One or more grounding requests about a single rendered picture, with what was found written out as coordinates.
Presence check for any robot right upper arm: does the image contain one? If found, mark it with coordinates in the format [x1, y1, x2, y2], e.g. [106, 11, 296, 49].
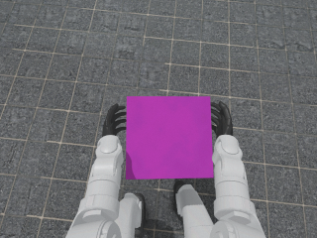
[209, 219, 265, 238]

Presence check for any robot right hand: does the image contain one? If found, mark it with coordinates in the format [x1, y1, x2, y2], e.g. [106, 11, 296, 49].
[210, 101, 234, 139]

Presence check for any right robot shin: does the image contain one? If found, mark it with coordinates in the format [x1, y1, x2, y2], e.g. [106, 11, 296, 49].
[178, 184, 197, 192]

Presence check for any robot left forearm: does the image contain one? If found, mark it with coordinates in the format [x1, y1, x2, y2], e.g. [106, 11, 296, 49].
[65, 135, 124, 238]

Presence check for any robot right forearm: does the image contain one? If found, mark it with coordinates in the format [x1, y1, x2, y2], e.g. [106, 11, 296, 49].
[212, 135, 265, 236]

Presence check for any robot left hand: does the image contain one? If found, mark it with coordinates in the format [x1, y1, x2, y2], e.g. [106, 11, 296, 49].
[102, 103, 127, 137]

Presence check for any robot right foot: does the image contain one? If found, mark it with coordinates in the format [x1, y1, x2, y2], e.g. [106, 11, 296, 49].
[173, 180, 185, 222]

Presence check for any robot left upper arm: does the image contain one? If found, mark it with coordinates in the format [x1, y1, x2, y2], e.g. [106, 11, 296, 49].
[65, 219, 122, 238]

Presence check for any carton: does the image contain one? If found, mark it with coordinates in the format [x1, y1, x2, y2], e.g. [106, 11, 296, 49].
[126, 96, 214, 179]

